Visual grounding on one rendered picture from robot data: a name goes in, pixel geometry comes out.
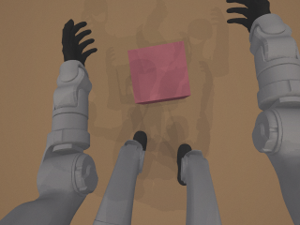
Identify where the right robot foot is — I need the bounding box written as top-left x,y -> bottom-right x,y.
176,143 -> 192,186

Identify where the robot left forearm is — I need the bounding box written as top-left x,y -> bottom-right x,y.
37,60 -> 92,192

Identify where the carton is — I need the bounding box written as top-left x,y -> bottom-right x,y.
127,40 -> 191,105

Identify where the robot left shin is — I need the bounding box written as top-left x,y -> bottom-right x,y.
118,140 -> 143,156

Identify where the robot right forearm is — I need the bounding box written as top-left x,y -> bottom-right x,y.
248,13 -> 300,111

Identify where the robot left hand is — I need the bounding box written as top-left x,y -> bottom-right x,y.
62,19 -> 98,67

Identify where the robot right hand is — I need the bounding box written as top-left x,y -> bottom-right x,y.
226,0 -> 271,33

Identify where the right robot upper arm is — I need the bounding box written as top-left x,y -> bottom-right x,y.
251,108 -> 300,225

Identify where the left robot upper arm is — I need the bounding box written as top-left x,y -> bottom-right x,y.
0,152 -> 98,225

